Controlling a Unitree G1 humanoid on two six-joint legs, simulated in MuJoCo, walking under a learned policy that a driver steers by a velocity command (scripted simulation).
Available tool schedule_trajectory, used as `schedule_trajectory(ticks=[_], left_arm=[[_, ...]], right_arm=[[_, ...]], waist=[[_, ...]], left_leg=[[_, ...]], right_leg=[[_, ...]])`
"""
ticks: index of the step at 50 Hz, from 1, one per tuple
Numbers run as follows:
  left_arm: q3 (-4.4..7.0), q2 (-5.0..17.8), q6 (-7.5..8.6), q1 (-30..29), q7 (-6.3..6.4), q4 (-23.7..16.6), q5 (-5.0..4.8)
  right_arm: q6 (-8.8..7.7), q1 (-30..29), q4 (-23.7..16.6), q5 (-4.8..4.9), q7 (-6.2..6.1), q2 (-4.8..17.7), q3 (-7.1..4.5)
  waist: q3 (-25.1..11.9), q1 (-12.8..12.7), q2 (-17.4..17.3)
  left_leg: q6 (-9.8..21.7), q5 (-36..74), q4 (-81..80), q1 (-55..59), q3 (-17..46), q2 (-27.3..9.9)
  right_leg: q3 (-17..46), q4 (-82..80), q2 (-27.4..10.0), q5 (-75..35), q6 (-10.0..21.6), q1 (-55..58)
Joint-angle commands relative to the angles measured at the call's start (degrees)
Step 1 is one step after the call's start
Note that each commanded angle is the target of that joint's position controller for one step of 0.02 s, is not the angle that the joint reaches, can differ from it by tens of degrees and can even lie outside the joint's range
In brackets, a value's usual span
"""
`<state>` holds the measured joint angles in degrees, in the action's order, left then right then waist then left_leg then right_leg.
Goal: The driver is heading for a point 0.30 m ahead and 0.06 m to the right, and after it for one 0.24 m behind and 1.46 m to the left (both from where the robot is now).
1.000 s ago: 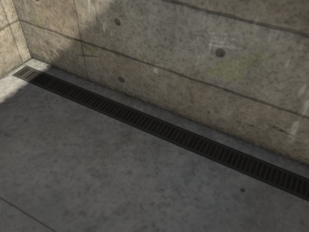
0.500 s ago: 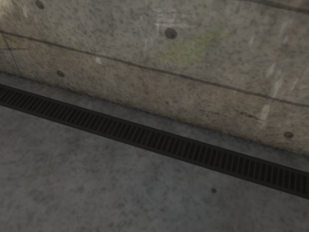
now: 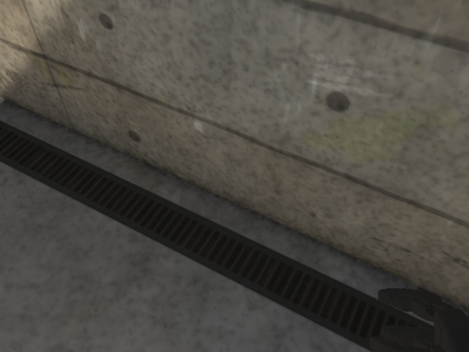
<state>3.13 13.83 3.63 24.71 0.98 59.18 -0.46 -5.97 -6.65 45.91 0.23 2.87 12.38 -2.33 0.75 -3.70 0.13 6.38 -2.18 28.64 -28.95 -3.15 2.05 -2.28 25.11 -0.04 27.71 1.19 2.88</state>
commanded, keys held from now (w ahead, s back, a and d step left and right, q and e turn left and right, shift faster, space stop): w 0.12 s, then q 0.22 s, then w+q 0.66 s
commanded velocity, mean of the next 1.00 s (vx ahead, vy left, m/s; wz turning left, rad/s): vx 0.30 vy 0.09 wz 0.39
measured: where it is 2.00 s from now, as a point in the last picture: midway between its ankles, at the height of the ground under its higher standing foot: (46, 317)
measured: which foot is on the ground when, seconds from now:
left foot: down 0.00-0.46, up 0.48-0.98, down 1.00-1.00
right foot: down 0.00-0.00, up 0.02-0.44, down 0.46-0.98, up 1.00-1.00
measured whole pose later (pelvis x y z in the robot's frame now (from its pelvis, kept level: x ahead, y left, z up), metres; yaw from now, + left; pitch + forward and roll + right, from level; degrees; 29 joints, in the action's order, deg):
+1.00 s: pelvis +0.28 +0.14 +0.00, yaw +26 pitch +1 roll +0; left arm 5.8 22.3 0.2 21.3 4.7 49.4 0.1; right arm 1.8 8.6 35.6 0.2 3.9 17.9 -3.9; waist 1.0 -2.2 -1.2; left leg 0.6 -12.9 35.0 -22.4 -0.5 -1.7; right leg -8.6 30.4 -18.0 20.1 -8.1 -6.9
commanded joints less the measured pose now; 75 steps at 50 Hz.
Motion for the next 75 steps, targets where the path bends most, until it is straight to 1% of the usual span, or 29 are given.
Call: schedule_trajectory(ticks=[1,2,3,5,9,11,16,22,23,24,25,27,29,32,37,47,49,50,51,52,53,55,58,65,69,70,71,72,75], left_arm=[[-1.45,-0.2,1.87,4.9,-1.18,-4.4,0.71],[-0.35,5.3,3.33,2.3,-1.7,-3.8,-0.66],[0.06,7.7,3.9,-4.7,-1.76,-6.1,-1.36],[0.62,8.1,3.1,-9.0,-0.28,-7.1,0.2],[0.67,5.8,0.57,-7.6,0.64,-9.1,1.06],[0.22,4.6,0.09,-10.8,0.82,-11.1,1.62],[-0.37,5.9,-0.46,-19.3,1.4,-14.9,0.87],[1.12,11.5,1.0,-15.1,0.77,-14.2,0.48],[2.05,14.2,1.33,-9.0,1.3,-13.3,1.19],[3.0,17.9,0.93,-5.4,2.17,-13.1,3.04],[3.25,17.5,1.06,-3.0,1.97,-11.5,3.67],[1.95,11.0,1.28,-8.0,1.92,-13.5,2.46],[1.86,12.1,1.19,-11.3,2.98,-13.3,1.63],[1.74,13.5,-0.01,-6.5,4.67,-10.9,1.57],[2.56,15.8,-0.69,-6.5,5.0,-12.0,1.7],[5.73,20.4,-2.65,-7.4,3.91,-12.6,-0.65],[3.93,15.8,-3.03,-6.6,3.68,-12.6,0.68],[2.52,11.7,-2.96,-6.3,3.28,-15.2,2.4],[0.91,7.7,-1.85,-8.1,3.03,-21.5,3.06],[1.11,10.9,-0.22,-10.7,2.77,-21.7,-0.22],[1.07,12.3,1.15,-12.9,2.25,-22.2,-0.9],[1.29,13.5,2.03,-12.4,2.66,-20.2,1.69],[0.88,13.4,1.47,-11.5,2.27,-19.5,1.59],[-0.88,12.4,2.75,-20.7,1.03,-21.8,-0.14],[-0.09,14.3,3.62,-16.6,1.25,-21.5,1.2],[0.45,15.9,3.7,-11.0,1.83,-21.3,1.76],[1.89,20.0,3.19,-4.2,2.32,-20.3,2.74],[2.21,18.9,2.16,-2.4,2.48,-18.4,1.53],[1.03,13.3,0.83,-7.3,3.55,-19.0,0.21]], right_arm=[[0.26,29.2,5.4,-1.42,-0.78,16.4,-4.57],[0.21,28.9,5.4,-0.86,-1.23,12.5,-3.75],[-0.45,21.3,3.4,-0.57,-1.53,10.7,-3.06],[-1.78,14.8,2.5,-0.61,-0.89,7.0,-1.53],[-2.34,14.8,4.1,-1.05,-0.77,6.5,-0.57],[-1.56,15.9,4.3,-0.71,-1.71,10.2,-1.42],[1.41,17.3,2.6,0.86,-3.26,14.5,-3.02],[3.3,15.3,-0.6,0.18,-3.48,10.4,-2.26],[2.94,14.8,-1.9,-0.3,-3.39,7.4,-1.19],[2.06,13.8,-4.1,-0.08,-3.0,2.8,0.1],[1.25,16.7,-5.2,0.23,-2.74,5.8,-0.25],[1.52,15.9,-3.9,1.23,-2.19,11.2,-1.41],[4.34,15.3,-4.7,-0.51,-2.52,12.0,-2.28],[7.31,16.1,-7.8,-1.92,-0.76,8.1,-1.27],[8.98,11.8,-13.2,-0.78,0.32,9.1,-1.13],[7.73,14.1,-15.0,0.61,1.02,10.0,-2.88],[7.37,26.3,-8.9,-0.3,0.56,12.5,-4.91],[7.5,33.0,-6.5,0.13,0.43,18.4,-6.81],[6.88,32.9,-7.9,-0.53,0.63,28.0,-8.41],[4.78,30.7,-8.8,1.19,0.94,23.5,-7.23],[3.39,29.7,-8.5,2.0,0.62,20.0,-6.16],[3.06,23.1,-9.3,2.69,0.0,16.3,-5.34],[3.39,21.1,-10.5,1.12,-1.01,14.4,-4.81],[3.75,25.9,-8.8,1.41,-1.42,16.1,-5.4],[4.47,25.3,-8.2,1.92,-1.26,14.8,-4.59],[4.68,23.8,-9.4,1.62,-1.19,13.1,-3.78],[4.53,25.0,-11.4,1.8,-1.17,11.5,-3.06],[4.13,26.3,-12.3,0.97,-0.89,11.9,-2.36],[4.69,23.1,-11.8,1.03,-0.2,15.6,-3.0]], waist=[[-22.6,9.3,-15.1],[-21.3,11.2,-11.3],[-12.4,10.0,-10.2],[-5.8,5.8,-0.3],[-3.9,1.1,-2.2],[-3.5,1.2,-2.1],[-4.7,4.0,-3.2],[-6.0,0.6,-6.8],[-9.9,-1.9,-5.0],[-11.7,-2.1,7.2],[-14.0,-0.7,15.2],[-8.9,0.1,7.5],[-3.7,2.8,1.0],[-4.1,3.7,2.6],[-2.4,2.8,8.5],[2.2,3.8,16.1],[-3.0,8.6,8.3],[-1.6,10.4,-8.0],[-6.9,7.2,-28.7],[-8.0,7.9,-19.7],[-6.1,6.6,-14.5],[-3.8,2.7,-6.3],[-3.1,1.4,-6.6],[-0.2,6.6,-5.4],[-1.9,3.3,-4.2],[-6.9,0.2,-2.8],[-12.5,-1.2,6.3],[-11.8,-1.0,16.0],[2.0,0.4,4.3]], left_leg=[[15.8,-1.5,-3.4,54.3,39.8,-23.3],[15.0,-7.1,-8.9,53.1,45.0,-23.1],[12.4,-2.5,-10.7,44.0,35.2,-21.0],[9.9,13.1,-13.7,27.3,23.7,-17.4],[8.5,33.0,-14.9,18.6,14.9,-13.5],[7.7,39.9,-14.0,17.3,11.9,-11.7],[3.8,30.1,-10.5,17.8,11.7,-9.0],[2.5,0.5,-3.4,15.8,21.3,-8.2],[0.1,-3.3,6.1,9.5,19.2,-4.6],[-3.2,-20.4,20.7,-6.0,11.0,3.5],[-4.1,-34.1,30.8,-15.3,11.3,3.2],[-4.6,-27.1,39.1,-17.6,12.0,-2.6],[-7.7,-22.2,40.5,-15.2,13.8,-3.6],[-9.0,-17.5,42.8,-14.1,13.7,-1.8],[-11.0,-6.5,35.7,-13.1,11.2,-4.8],[-7.4,-14.1,8.7,5.5,0.1,-4.7],[-3.3,-10.8,-0.2,20.3,-4.1,2.3],[0.5,4.7,-2.4,30.6,7.7,-2.5],[13.8,-11.2,-11.3,36.5,36.4,-13.1],[15.7,-16.4,-16.2,35.3,42.9,-16.8],[13.5,-17.7,-14.4,33.0,39.6,-16.3],[9.7,-8.0,-11.5,24.0,30.2,-13.1],[10.6,-0.1,-13.6,17.6,25.8,-10.9],[8.1,-6.2,-13.9,18.3,27.2,-7.6],[5.0,-0.1,-4.0,19.3,28.4,-4.2],[3.0,-0.4,5.2,15.2,26.1,-1.6],[-1.4,-4.5,18.9,3.8,18.7,4.1],[-3.8,-32.0,29.7,-8.9,15.2,5.0],[-6.4,-23.2,41.6,-18.0,12.0,-2.2]], right_leg=[[3.0,47.5,2.5,0.2,1.0,-37.7],[10.7,55.3,1.1,4.0,1.9,-44.0],[9.7,54.8,-1.9,-2.3,2.4,-48.3],[7.6,48.9,-5.9,-9.4,1.2,-41.2],[6.2,37.9,-6.9,-9.9,-1.9,-33.2],[4.2,29.8,-5.3,-14.0,-4.0,-32.2],[4.1,12.6,-1.9,-23.1,-5.6,-28.7],[4.7,-3.1,-1.4,-20.0,-2.7,-14.6],[9.0,-3.4,-7.2,-18.6,0.6,-3.4],[24.6,-6.3,-19.3,-19.7,7.3,7.9],[39.2,-9.2,-26.0,-17.1,13.3,11.1],[29.0,-10.3,-22.4,-10.7,10.3,5.0],[21.7,-8.4,-22.1,-33.9,7.9,-4.2],[12.0,-4.9,-21.4,-55.9,7.5,-7.9],[5.9,-12.5,-21.2,-28.3,6.9,-12.1],[-3.0,-11.4,-21.6,-14.5,0.5,-10.1],[-7.6,8.0,-17.0,-27.8,-0.7,-13.1],[-8.7,29.0,-11.8,-3.5,-3.9,-29.3],[-2.9,46.1,-1.1,14.1,-5.1,-50.3],[4.2,54.8,-3.3,9.7,-2.8,-53.1],[6.0,53.8,-4.7,3.9,-0.2,-53.7],[6.7,46.5,-7.3,-3.5,-0.5,-46.0],[5.8,37.1,-6.0,-6.7,-1.2,-38.6],[4.6,5.5,0.3,-20.9,-0.4,-27.2],[4.3,-1.4,0.1,-22.7,3.0,-16.4],[8.7,-1.6,-5.3,-20.5,5.3,-5.8],[26.4,-6.2,-16.3,-7.6,11.5,7.8],[43.1,-11.2,-26.0,2.6,15.6,14.1],[29.9,-10.8,-22.5,-1.1,10.1,3.3]])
